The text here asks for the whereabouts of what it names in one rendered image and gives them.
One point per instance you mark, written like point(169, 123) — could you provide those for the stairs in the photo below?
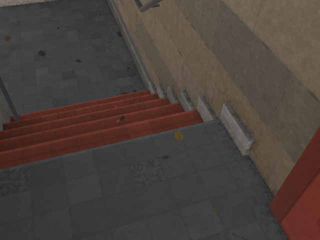
point(67, 129)

